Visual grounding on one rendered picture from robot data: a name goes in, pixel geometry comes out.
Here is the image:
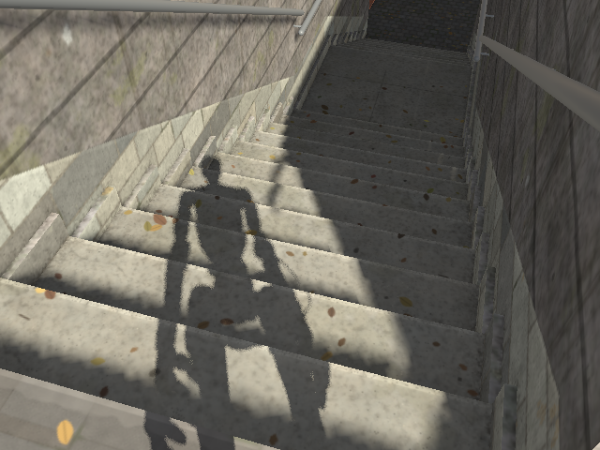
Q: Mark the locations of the stairs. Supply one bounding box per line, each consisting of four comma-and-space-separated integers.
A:
0, 109, 492, 450
336, 37, 471, 66

